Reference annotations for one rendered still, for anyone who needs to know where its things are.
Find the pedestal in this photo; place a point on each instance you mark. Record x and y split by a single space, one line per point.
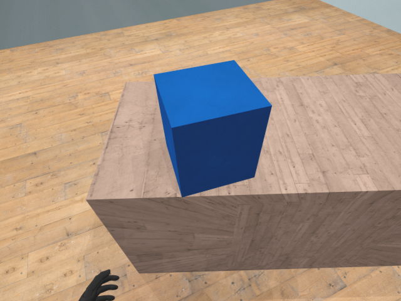
326 192

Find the robot left hand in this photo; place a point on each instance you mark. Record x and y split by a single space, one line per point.
94 289

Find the carton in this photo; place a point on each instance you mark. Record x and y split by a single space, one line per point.
214 120

